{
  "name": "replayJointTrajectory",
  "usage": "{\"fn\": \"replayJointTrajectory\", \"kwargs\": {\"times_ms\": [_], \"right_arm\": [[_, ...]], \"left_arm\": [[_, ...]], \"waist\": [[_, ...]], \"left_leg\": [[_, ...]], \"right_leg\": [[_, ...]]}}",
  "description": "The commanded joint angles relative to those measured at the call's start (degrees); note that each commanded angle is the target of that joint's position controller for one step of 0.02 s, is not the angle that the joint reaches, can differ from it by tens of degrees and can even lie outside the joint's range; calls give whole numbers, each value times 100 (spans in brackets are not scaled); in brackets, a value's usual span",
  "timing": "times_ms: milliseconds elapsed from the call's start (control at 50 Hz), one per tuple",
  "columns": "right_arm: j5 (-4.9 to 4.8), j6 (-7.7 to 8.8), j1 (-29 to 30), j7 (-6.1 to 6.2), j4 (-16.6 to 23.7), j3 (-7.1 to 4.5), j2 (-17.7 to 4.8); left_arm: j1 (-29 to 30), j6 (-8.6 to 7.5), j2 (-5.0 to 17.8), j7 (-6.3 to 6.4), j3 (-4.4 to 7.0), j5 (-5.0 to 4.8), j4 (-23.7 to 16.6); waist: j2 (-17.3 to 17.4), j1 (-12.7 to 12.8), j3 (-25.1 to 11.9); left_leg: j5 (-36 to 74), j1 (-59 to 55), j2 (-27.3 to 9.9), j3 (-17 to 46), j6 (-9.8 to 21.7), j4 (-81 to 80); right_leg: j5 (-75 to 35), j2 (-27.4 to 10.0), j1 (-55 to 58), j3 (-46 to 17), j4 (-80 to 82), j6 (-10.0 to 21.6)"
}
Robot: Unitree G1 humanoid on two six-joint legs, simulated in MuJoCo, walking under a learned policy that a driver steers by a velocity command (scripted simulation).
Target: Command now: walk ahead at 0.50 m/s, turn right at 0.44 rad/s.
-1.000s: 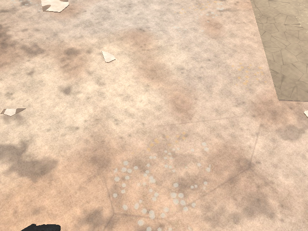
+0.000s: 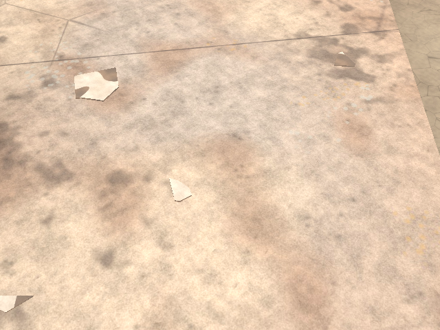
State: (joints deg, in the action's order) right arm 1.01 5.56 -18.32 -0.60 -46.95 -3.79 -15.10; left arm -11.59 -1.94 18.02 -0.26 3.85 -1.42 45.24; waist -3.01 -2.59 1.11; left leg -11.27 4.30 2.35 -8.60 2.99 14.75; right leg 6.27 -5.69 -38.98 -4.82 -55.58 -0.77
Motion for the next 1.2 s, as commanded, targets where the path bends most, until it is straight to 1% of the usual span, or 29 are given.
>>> {"fn": "replayJointTrajectory", "kwargs": {"times_ms": [20, 100, 160, 200, 240, 260, 280, 300, 320, 340, 360, 380, 440, 480, 540, 640, 700, 720, 740, 760, 780, 800, 820, 840, 880, 920, 1040, 1140, 1200], "right_arm": [[-17, 103, 510, 72, 373, -173, -812], [-101, -18, 82, 121, 134, -230, -996], [-179, -165, -47, 137, 18, -272, -1107], [-206, -254, 48, 185, 46, -316, -1278], [-235, -341, 209, 241, 103, -314, -1336], [-127, -292, 122, 258, 207, -223, -1136], [51, -112, -442, 137, 511, 53, -266], [-168, 125, 229, 45, 561, -13, -741], [-364, 243, 783, 2, 752, -74, -965], [-297, 299, 830, 34, 750, -48, -891], [-142, 291, 816, 72, 679, -83, -918], [-84, 228, 694, 71, 655, -119, -952], [-12, 45, 642, 74, 692, -92, -751], [0, 4, 1071, 85, 835, -29, -604], [-40, 38, 1686, 22, 962, 56, -443], [-124, 145, 2065, -114, 1080, 6, -676], [-108, 198, 1556, -111, 973, -88, -852], [-66, 219, 967, -80, 819, -180, -1022], [2, 229, 80, -52, 722, -249, -1303], [1, 154, -479, -96, 451, -393, -1766], [-182, 140, -527, -144, 435, -259, -1213], [-191, 117, -192, -124, 490, -168, -917], [-111, 76, 144, -108, 558, -121, -847], [-75, 52, 329, -103, 543, -79, -739], [-30, 72, 415, -86, 514, -16, -595], [-102, 93, 324, -71, 427, -30, -673], [-196, 0, -41, 11, 174, -95, -979], [-260, -150, -522, 59, -65, -112, -1055], [-264, -232, -424, 115, -87, -169, -1188]], "left_arm": [[136, -53, 86, -93, -13, 21, -356], [938, -62, -1, -230, -81, 29, -719], [1190, -53, 73, -331, -57, 21, -969], [922, -22, 254, -361, 42, 26, -1020], [-448, 6, 702, -295, 316, 3, -723], [-1341, 73, 1199, -166, 516, -1, -525], [-1104, 24, 1730, -138, 563, -46, -588], [-1299, -47, 1224, -152, 422, 3, -718], [-1082, -119, 951, -157, 340, 52, -681], [-727, -155, 808, -150, 296, 32, -716], [-351, -154, 617, -135, 238, 38, -793], [-149, -161, 502, -105, 190, 118, -897], [-127, -187, 619, -28, 220, 93, -919], [-280, -178, 778, 47, 268, 72, -858], [-505, -126, 790, 107, 272, 36, -763], [-993, -112, 683, 105, 231, 22, -476], [-886, -62, 702, 105, 240, 57, -434], [-861, -56, 550, 93, 182, 80, -458], [-898, -52, 324, 96, 74, 161, -568], [-1780, -130, -78, 86, -39, 6, -592], [-1608, -169, 394, 92, 16, -45, -500], [-907, -185, 698, 83, 100, -70, -612], [-487, -198, 648, 94, 80, -6, -721], [-257, -227, 579, 82, 85, 82, -795], [-384, -221, 407, 47, 81, 89, -761], [-398, -190, 231, 38, 39, 93, -754], [692, -248, -11, -17, -84, 118, -1026], [1404, -372, 78, -147, -60, 54, -1241], [1003, -446, 332, -159, 49, 57, -1150]], "waist": [[570, 142, 186], [437, -169, 439], [529, -146, 436], [763, 114, 95], [743, 911, -665], [130, 1251, -1200], [-1216, 486, -1693], [-485, 972, -2190], [-261, 1008, -1341], [184, 724, -869], [293, 490, -540], [155, 291, -455], [147, 136, -305], [103, 251, -139], [-96, 525, -90], [-220, 713, -35], [-394, 370, -94], [-293, 89, -484], [233, -266, -1335], [2120, 31, -1980], [1681, -156, -1697], [1089, -260, -887], [656, -155, -517], [580, -55, -186], [849, 157, -185], [872, 201, -190], [696, -105, 54], [715, -242, 209], [842, 142, 24]], "left_leg": [[1607, 206, -1533, 420, 690, -831], [1764, -416, -1734, 81, 621, -729], [2697, -1024, -1890, -107, 501, -271], [4636, -1198, -1883, -273, 367, 505], [5279, -658, -1634, -483, 119, 2432], [3442, 764, -1370, -481, -142, 4177], [-2091, 3391, -116, 158, -490, 6105], [-2256, 4011, -120, 1373, -378, 6588], [-1687, 4385, -392, 1392, -240, 6401], [-1197, 4151, -641, 1377, -192, 5875], [-959, 3777, -795, 1346, -248, 5382], [-771, 3368, -896, 1389, -303, 5164], [-466, 3030, -857, 1218, -583, 4445], [207, 3019, -745, 1136, -723, 3607], [1438, 2551, -469, 1069, -748, 2228], [1569, 2435, -428, 1219, -478, 1465], [906, 1867, -324, 1027, -145, 1191], [955, 991, -365, 1018, 51, 1133], [965, -457, -1204, 1936, 421, 1279], [-379, -2301, -2336, 4580, 1404, 709], [-1857, -2285, -2425, 5393, 1365, 189], [-1896, -1610, -2232, 4581, 1113, 104], [-1307, -945, -1990, 3908, 967, 47], [-677, -408, -1792, 3466, 981, -80], [158, 43, -1492, 2889, 921, -282], [697, 180, -1459, 2533, 1018, -435], [1348, 286, -1240, 1691, 893, -659], [1320, 36, -1404, 1928, 803, -284], [1740, -114, -1499, 2135, 616, 287]], "right_leg": [[-918, -110, 68, 30, 835, 18], [-979, -39, -87, 390, 1661, 182], [-339, 120, -96, 668, 1949, 395], [268, 492, 571, 1023, 1938, 616], [204, 953, 2513, 1148, 2340, 973], [121, 333, 4297, -6, 2514, 1315], [984, -1105, 6138, -3297, 3030, 2450], [1494, -1337, 6344, -4185, 3775, 2510], [1038, -1167, 5748, -3315, 3896, 2207], [477, -906, 4896, -2632, 3887, 1998], [-151, -680, 4124, -2102, 3955, 1864], [-600, -542, 3612, -1830, 4078, 1837], [-1280, -347, 2826, -1366, 4295, 1864], [-1283, -149, 2523, -1064, 4328, 1733], [-642, 140, 2311, -782, 4229, 1413], [-166, -313, 3090, -1283, 3802, 1262], [-1043, -401, 3435, -1429, 3224, 1090], [-1649, -93, 3353, -1218, 2472, 945], [-877, 274, 2686, -844, 926, 729], [1974, 1171, 581, -257, -1053, 266], [2629, 951, -260, -643, -1728, 249], [2143, 700, -545, -592, -1879, 279], [1722, 450, -423, -316, -1710, 281], [1420, 271, -360, -213, -1346, 260], [1107, 58, 129, -121, -873, 224], [1049, 0, 172, 21, -462, 143], [-571, 59, 327, 271, 1593, -26], [-803, 354, 753, 265, 2522, -13], [-382, 460, 1587, 278, 2935, 183]]}}
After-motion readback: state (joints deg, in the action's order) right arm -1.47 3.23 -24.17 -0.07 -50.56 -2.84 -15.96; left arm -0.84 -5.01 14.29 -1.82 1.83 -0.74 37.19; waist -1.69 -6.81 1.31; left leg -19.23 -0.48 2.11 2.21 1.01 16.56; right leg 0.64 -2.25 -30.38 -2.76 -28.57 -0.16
